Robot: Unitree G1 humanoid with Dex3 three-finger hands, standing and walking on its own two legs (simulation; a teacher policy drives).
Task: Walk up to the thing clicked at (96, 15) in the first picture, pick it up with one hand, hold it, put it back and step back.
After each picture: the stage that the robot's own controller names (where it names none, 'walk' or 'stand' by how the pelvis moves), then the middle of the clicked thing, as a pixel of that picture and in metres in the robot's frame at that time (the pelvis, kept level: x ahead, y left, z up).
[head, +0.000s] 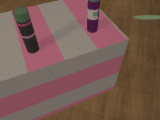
stand; (93, 12) +0.88 -0.03 -0.05
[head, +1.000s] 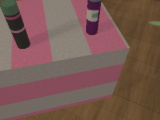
walk; (93, 13) +0.79 -0.01 -0.01
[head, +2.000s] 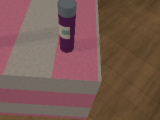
walk; (67, 28) +0.59 +0.13 +0.00
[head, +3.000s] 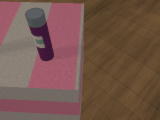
stand; (41, 37) +0.56 +0.22 -0.01
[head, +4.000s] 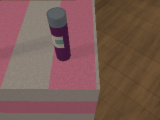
stand; (60, 37) +0.55 +0.14 -0.01
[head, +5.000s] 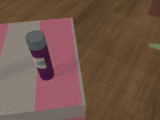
stand; (42, 58) +0.50 +0.20 -0.03
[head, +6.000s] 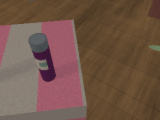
stand; (44, 60) +0.50 +0.20 -0.05
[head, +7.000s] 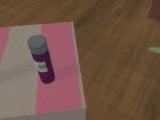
stand; (43, 62) +0.49 +0.20 -0.05
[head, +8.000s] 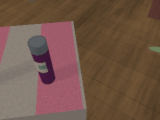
stand; (43, 62) +0.49 +0.20 -0.05
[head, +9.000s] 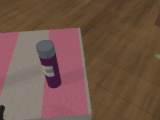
rise first; (50, 66) +0.49 +0.19 -0.05
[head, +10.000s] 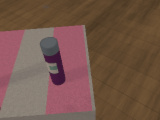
go down; (54, 63) +0.50 +0.17 -0.04
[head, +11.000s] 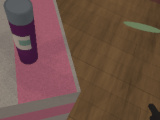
go down; (24, 36) +0.50 +0.16 +0.03
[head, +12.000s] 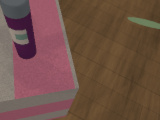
approach; (21, 30) +0.50 +0.17 +0.04
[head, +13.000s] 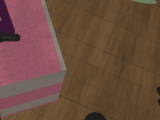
close; out of the picture +0.54 +0.18 +0.08
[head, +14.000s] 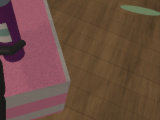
lift; (4, 26) +0.50 +0.18 +0.07
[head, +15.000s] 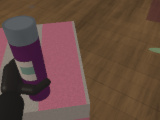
lift; (31, 64) +0.33 +0.16 +0.16
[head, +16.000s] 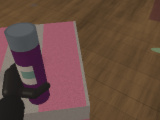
hold; (31, 68) +0.33 +0.16 +0.14
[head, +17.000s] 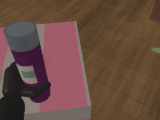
hold; (32, 67) +0.33 +0.16 +0.14
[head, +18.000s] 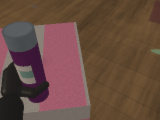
crouch; (30, 67) +0.32 +0.17 +0.15
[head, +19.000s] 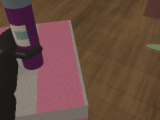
crouch; (25, 32) +0.44 +0.18 +0.18
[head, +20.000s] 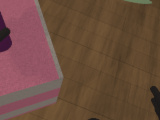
lower; out of the picture +0.53 +0.19 +0.05
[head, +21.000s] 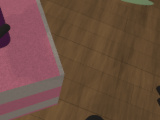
lower; out of the picture +0.54 +0.19 +0.08
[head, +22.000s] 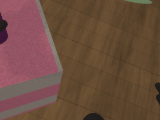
lower; out of the picture +0.54 +0.19 +0.08
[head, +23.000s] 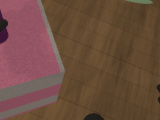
lower; out of the picture +0.54 +0.19 +0.08
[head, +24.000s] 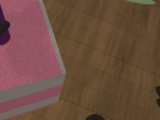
rest; out of the picture +0.54 +0.19 +0.08
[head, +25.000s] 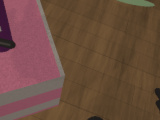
withdraw; out of the picture +0.52 +0.18 +0.07
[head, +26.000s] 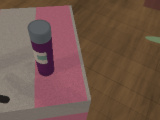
sink last; (43, 52) +0.48 +0.16 +0.01
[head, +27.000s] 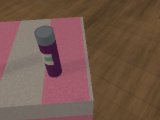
stand; (50, 54) +0.50 +0.18 +0.01
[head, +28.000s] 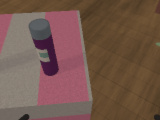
stand; (46, 50) +0.49 +0.18 +0.02
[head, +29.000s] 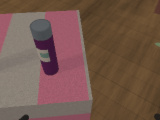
stand; (46, 50) +0.49 +0.17 +0.02
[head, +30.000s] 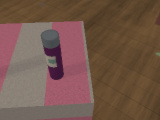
stand; (53, 57) +0.51 +0.16 -0.02
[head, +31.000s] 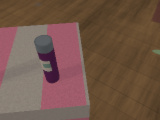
stand; (48, 61) +0.51 +0.18 -0.05
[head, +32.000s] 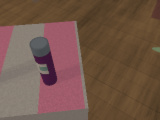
stand; (45, 63) +0.48 +0.19 -0.05
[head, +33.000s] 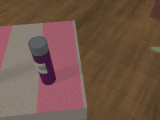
stand; (44, 63) +0.48 +0.20 -0.05
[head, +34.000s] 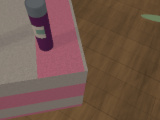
walk; (41, 27) +0.57 +0.19 -0.03
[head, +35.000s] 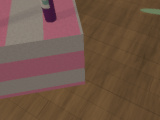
walk; (46, 0) +0.84 +0.24 -0.02
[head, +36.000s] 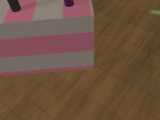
stand; out of the picture +1.12 +0.18 -0.02
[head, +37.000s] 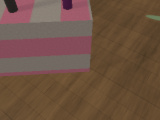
stand; out of the picture +1.09 +0.16 -0.04
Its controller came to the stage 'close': yes
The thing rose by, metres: 0.22
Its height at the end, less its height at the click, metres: +0.00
